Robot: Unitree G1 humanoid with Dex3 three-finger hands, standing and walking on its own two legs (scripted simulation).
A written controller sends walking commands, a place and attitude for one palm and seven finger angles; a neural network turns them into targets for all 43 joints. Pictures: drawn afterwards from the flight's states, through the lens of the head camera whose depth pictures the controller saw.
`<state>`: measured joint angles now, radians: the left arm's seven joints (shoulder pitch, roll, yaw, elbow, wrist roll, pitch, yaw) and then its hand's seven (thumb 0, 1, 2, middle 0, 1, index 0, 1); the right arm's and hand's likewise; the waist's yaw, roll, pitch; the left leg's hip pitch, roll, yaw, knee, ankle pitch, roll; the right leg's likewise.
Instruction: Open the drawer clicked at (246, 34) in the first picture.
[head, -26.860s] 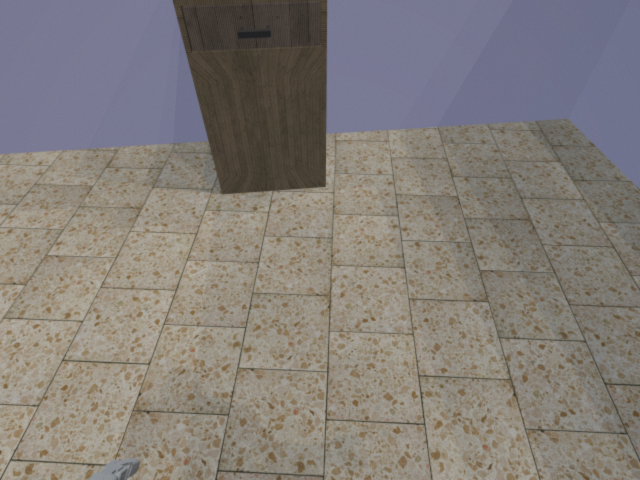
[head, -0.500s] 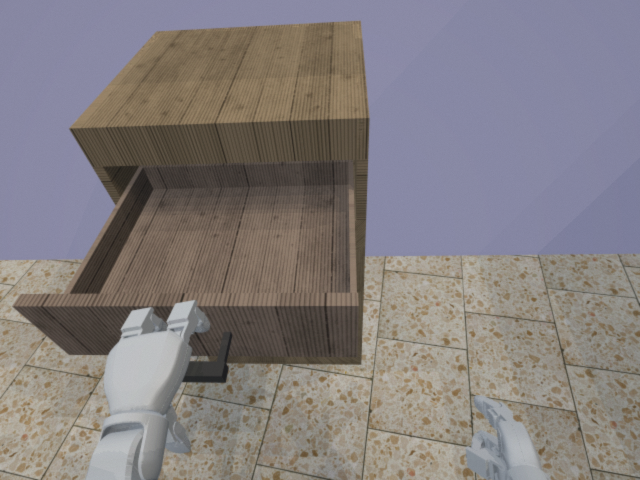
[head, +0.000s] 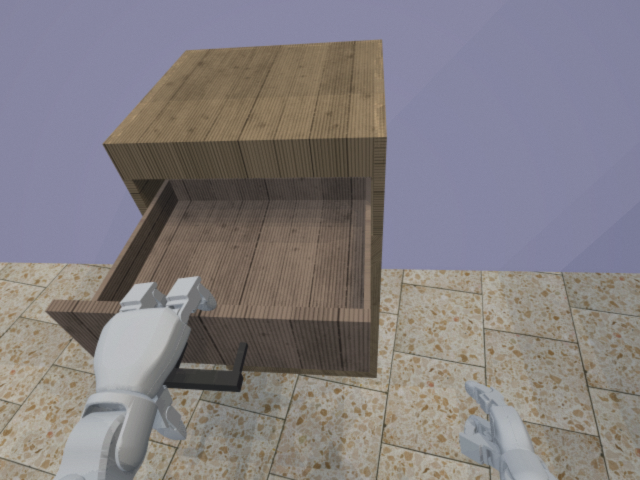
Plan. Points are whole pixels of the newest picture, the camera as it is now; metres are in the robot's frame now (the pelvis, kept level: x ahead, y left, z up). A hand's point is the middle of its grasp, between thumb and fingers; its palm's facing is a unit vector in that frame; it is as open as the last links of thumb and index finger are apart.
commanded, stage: lift the hand off the handle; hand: left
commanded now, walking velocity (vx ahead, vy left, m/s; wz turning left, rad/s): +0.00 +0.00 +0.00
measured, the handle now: (206, 364) +0.26 +0.22 -0.02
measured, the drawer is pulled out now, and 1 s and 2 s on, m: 0.30 0.30 0.30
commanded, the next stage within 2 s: draw the hand back to the body in 0.38 s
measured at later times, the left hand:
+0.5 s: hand (160, 355) +0.20 +0.20 +0.12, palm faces +0.08 -0.17 -0.98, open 13.9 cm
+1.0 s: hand (124, 369) +0.18 +0.23 +0.12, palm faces +0.09 -0.12 -0.99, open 13.9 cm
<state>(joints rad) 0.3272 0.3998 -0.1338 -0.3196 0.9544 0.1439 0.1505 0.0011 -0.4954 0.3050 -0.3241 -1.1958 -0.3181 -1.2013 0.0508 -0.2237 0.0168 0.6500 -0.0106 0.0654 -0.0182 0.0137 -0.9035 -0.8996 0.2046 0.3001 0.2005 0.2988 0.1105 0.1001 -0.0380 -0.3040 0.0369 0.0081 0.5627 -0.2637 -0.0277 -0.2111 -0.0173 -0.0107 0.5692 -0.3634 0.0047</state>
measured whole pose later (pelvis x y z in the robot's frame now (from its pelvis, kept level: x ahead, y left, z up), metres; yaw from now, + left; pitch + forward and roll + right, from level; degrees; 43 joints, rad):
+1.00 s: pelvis -0.01 +0.00 +0.01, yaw +0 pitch -2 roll +0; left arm 0.42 0.50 0.01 -0.47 0.86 0.08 0.05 0.00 -0.50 0.30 -0.32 -1.20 -0.32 -1.20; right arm 0.06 -0.24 0.03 0.63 0.01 0.05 -0.01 0.01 -0.90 -0.90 0.20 0.30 0.20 0.30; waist 0.12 0.11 0.00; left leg -0.23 0.04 0.01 0.47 -0.21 -0.02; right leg -0.13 -0.02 -0.01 0.47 -0.30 0.01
